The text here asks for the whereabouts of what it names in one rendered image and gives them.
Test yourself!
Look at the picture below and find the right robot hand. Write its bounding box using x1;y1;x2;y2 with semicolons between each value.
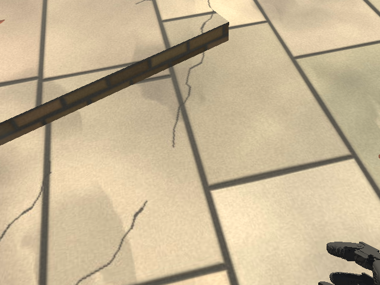
318;242;380;285

